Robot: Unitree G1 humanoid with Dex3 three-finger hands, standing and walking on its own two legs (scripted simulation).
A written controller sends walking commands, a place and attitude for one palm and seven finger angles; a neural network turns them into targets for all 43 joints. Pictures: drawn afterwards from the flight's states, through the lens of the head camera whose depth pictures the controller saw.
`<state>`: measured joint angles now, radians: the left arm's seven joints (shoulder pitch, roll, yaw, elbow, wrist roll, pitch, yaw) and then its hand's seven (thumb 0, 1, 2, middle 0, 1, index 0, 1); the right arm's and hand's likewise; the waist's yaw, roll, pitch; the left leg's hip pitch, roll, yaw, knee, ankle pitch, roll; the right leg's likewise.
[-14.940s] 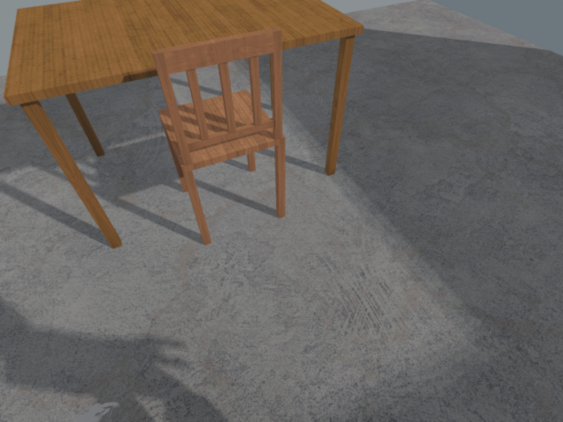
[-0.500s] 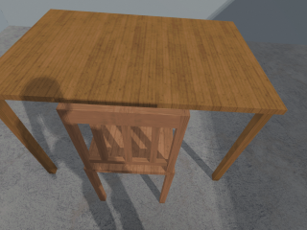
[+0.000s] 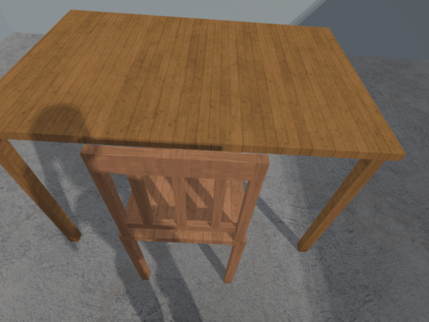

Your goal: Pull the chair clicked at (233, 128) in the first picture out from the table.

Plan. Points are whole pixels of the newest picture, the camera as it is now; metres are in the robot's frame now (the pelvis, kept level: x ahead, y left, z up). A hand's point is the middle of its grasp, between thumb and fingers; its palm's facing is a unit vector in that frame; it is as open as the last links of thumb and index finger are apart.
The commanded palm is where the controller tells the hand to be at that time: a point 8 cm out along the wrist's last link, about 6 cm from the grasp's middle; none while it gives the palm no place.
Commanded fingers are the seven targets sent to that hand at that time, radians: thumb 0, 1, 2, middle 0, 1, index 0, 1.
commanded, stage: shuffle to correct the standing spot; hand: left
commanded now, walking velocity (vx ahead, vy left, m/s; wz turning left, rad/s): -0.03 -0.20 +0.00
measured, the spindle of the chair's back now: (180, 201) +0.41 +0.11 -0.11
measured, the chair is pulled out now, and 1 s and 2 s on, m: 0.00 0.00 0.00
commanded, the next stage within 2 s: come to a stop and stand still in 0.38 s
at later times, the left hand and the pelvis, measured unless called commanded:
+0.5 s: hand out of the picture -0.04 +0.12 -0.18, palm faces +0.00 -0.98 -0.21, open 7.3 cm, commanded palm none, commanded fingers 0.00 0.90 0.90 -0.20 -0.30 -0.20 -0.30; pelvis -0.03 -0.06 -0.01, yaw +0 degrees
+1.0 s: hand out of the picture +0.00 +0.12 -0.19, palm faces +0.07 -0.98 -0.21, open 7.3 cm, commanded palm none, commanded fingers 0.00 0.90 0.90 -0.20 -0.30 -0.20 -0.30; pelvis -0.01 -0.06 -0.01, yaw +2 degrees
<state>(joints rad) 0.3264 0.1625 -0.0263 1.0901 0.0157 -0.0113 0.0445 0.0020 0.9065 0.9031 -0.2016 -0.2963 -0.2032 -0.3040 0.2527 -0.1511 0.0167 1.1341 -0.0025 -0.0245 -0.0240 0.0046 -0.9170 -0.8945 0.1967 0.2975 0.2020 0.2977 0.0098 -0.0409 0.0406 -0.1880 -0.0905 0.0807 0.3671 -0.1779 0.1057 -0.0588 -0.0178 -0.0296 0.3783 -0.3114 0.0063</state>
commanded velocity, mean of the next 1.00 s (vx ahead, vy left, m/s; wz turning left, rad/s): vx -0.02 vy -0.04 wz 0.05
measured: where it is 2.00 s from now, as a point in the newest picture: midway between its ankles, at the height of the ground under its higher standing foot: outside the picture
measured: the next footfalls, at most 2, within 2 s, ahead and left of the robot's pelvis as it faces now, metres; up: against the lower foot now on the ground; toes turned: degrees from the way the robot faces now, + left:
right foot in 0.44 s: +0.00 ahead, -0.18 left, +0.00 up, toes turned -2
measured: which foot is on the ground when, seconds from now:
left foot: down 0.00-1.00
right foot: down 0.00-0.20, up 0.22-0.42, down 0.44-1.00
